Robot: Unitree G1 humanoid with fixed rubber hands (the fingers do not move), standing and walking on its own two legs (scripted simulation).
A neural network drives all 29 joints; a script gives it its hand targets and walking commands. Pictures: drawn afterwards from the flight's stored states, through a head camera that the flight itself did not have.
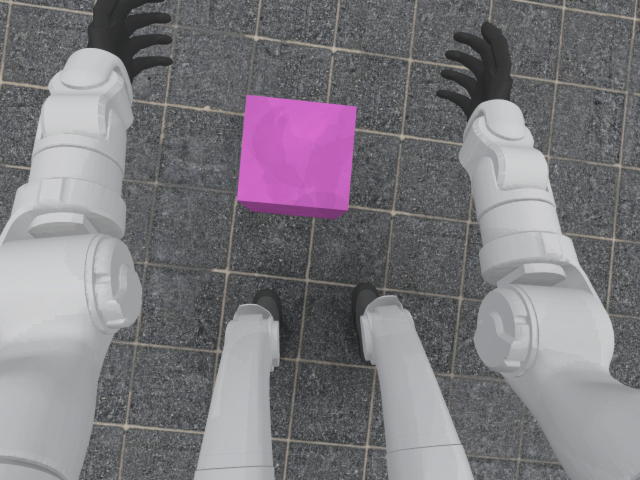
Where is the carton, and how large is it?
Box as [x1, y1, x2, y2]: [237, 95, 356, 218]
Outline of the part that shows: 246,95 237,200 252,211 335,218 346,211 348,205 356,106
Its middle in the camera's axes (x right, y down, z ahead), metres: -0.05 -0.16 +0.85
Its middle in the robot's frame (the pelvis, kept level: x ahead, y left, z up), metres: +0.52 +0.01 -0.52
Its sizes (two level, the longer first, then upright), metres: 0.210 0.200 0.250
